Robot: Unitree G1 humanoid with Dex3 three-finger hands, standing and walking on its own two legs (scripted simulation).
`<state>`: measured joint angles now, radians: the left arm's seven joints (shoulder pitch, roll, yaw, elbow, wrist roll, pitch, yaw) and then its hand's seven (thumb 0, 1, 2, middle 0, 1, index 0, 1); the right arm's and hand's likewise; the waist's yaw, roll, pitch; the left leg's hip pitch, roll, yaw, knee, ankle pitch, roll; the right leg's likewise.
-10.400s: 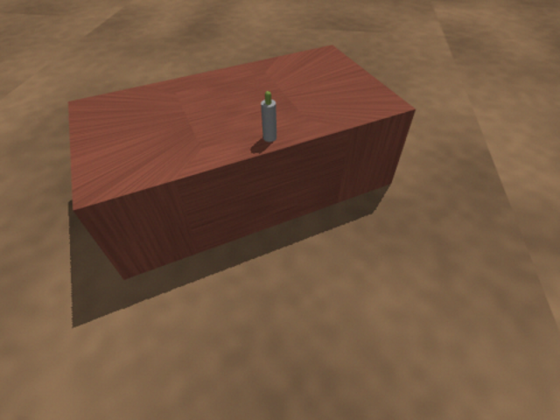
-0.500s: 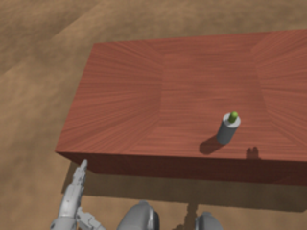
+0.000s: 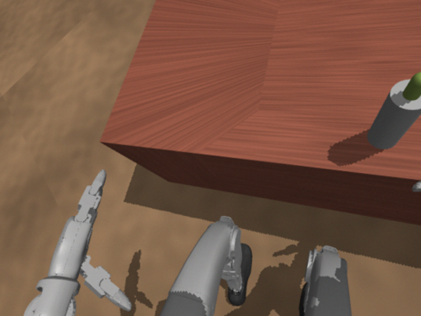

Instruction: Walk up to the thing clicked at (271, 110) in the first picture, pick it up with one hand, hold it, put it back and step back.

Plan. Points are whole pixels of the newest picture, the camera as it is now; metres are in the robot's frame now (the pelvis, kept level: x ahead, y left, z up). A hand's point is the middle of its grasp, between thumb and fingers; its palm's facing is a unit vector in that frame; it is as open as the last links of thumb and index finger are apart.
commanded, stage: close in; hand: right
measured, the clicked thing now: (399, 112) +0.50 -0.20 -0.03
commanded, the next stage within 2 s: rest palm in 0.48 s
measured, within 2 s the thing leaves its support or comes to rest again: leaves its support in 1.84 s
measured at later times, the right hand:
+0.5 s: hand (394, 135) +0.47 -0.20 -0.07, palm faces +0.11 +0.99 +0.04, open 17.7 cm
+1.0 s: hand (383, 125) +0.49 -0.19 -0.07, palm faces +0.13 +0.99 +0.02, open 16.9 cm
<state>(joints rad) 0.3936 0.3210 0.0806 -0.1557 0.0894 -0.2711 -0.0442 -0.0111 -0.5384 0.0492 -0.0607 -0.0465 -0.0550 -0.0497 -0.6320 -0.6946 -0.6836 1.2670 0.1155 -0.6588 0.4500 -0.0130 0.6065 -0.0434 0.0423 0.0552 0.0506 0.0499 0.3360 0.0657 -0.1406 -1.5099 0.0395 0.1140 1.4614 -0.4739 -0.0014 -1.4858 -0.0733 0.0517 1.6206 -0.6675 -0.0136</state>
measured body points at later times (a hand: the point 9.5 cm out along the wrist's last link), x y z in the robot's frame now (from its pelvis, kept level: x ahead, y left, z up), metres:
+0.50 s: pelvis -0.01 +0.00 -0.02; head +0.16 -0.07 +0.39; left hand +0.17 +0.26 +0.10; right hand +0.46 -0.26 -0.07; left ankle +0.10 +0.13 -0.55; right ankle +0.03 -0.11 -0.55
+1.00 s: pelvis -0.01 +0.00 -0.02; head +0.18 -0.07 +0.38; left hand +0.18 +0.25 +0.11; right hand +0.48 -0.24 -0.06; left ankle +0.10 +0.13 -0.55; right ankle +0.03 -0.11 -0.55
